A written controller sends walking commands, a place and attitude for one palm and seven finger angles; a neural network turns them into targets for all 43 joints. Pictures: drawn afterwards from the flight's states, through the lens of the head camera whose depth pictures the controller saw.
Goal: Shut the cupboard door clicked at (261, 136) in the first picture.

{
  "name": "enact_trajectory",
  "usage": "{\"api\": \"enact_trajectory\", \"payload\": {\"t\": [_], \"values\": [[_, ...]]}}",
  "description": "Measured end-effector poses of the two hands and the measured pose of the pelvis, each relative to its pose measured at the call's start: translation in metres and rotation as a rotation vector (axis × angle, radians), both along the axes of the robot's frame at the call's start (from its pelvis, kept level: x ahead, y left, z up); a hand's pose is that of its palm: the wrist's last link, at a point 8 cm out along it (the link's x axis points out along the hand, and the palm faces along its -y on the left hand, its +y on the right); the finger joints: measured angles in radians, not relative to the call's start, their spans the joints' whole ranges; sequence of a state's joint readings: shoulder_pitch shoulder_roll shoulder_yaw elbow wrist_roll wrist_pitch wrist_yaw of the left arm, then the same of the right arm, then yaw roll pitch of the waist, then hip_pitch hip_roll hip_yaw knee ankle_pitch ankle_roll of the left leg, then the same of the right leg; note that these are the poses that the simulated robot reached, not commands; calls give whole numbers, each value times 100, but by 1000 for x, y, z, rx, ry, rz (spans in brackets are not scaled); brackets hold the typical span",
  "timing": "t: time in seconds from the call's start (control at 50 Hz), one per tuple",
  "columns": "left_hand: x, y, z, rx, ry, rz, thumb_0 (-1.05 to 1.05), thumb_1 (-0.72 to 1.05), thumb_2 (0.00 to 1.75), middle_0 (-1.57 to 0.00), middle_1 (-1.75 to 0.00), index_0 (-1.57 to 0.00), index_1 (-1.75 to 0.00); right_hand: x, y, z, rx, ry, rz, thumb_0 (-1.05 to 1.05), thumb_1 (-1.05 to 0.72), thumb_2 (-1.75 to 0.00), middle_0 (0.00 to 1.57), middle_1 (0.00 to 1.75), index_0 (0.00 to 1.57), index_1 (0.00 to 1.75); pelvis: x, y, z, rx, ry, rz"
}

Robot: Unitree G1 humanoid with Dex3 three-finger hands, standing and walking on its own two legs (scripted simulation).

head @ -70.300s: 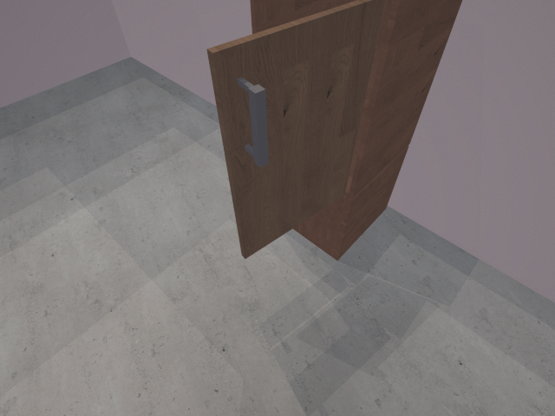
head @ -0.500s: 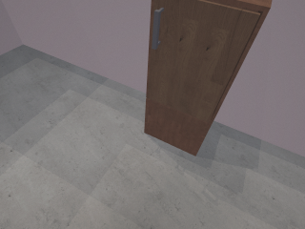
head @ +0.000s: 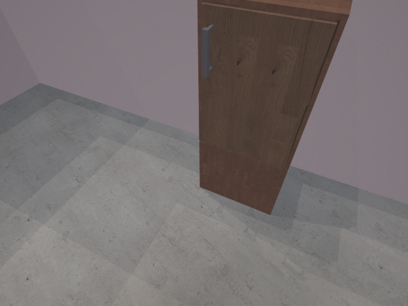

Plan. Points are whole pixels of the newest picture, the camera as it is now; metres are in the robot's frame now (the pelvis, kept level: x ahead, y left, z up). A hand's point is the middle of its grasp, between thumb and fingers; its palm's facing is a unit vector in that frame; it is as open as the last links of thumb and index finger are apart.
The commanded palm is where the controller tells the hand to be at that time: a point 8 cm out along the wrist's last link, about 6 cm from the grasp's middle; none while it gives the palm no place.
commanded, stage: let the arm hang, fingers relaxed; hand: left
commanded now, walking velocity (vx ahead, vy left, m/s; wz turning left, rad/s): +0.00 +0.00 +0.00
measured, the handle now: (208, 51) +0.86 +0.03 +0.11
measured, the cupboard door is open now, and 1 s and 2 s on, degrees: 0 0 0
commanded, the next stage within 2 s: look to check the result in 0.26 s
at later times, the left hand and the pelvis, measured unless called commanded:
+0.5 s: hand out of the picture -0.05 +0.14 -0.18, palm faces +0.04 -0.99 -0.16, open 7.4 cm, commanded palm none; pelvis +0.00 -0.01 +0.00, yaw +0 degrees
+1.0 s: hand out of the picture -0.02 +0.14 -0.18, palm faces +0.04 -0.99 -0.15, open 7.4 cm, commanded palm none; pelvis +0.02 -0.01 +0.00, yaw +0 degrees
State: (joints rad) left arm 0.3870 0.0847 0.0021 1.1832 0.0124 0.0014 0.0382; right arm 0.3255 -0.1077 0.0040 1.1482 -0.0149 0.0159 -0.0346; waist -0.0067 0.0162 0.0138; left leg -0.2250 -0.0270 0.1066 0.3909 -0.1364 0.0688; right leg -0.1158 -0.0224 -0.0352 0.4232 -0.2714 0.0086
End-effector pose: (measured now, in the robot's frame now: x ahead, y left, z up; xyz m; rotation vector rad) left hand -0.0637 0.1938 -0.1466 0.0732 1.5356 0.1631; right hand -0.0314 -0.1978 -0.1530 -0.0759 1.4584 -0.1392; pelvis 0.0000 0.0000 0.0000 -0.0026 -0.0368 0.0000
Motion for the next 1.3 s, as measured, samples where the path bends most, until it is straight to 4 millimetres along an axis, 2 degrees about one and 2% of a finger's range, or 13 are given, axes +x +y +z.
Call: {"api": "enact_trajectory", "payload": {"t": [0.1, 0.2, 0.44, 0.6, 0.96, 1.3], "values": [[20, -6, -3, -11, -60, -14, 0, 90, 90, -20, -30, -20, -30, 4, -2, 1, -3, -25, -8, 0, -91, -90, 20, 30, 20, 30, 0, -2, 0, 2, 0, -3], [29, -7, -3, -11, -85, -22, 0, 90, 90, -20, -30, -20, -30, 3, -7, 2, -12, -28, -13, 0, -91, -90, 20, 30, 20, 30, 0, -4, 0, 2, 0, -4], [18, -1, -1, 13, -30, -26, 0, 90, 90, -20, -30, -20, -30, -8, -19, 4, -29, 19, -20, 0, -91, -90, 20, 30, 20, 30, 2, -10, 1, -2, -1, -5], [15, 0, 1, 16, -7, -21, 0, 90, 90, -20, -30, -19, -30, -5, -21, 5, -31, 30, -13, 0, -91, -90, 20, 30, 20, 30, 5, -11, 1, -2, -4, -4], [37, -7, 0, 6, -42, -26, 0, 90, 90, -20, -30, -20, -30, 23, -22, 5, -28, -16, 2, 0, -91, -90, 20, 30, 20, 30, 14, -13, 2, 1, -1, -3], [48, -3, 0, 13, -44, -28, 0, 90, 90, -20, -30, -20, -30, 32, -29, 8, -46, -8, 10, 0, -91, -90, 20, 30, 20, 30, 23, -14, 2, 1, 0, -1]]}}
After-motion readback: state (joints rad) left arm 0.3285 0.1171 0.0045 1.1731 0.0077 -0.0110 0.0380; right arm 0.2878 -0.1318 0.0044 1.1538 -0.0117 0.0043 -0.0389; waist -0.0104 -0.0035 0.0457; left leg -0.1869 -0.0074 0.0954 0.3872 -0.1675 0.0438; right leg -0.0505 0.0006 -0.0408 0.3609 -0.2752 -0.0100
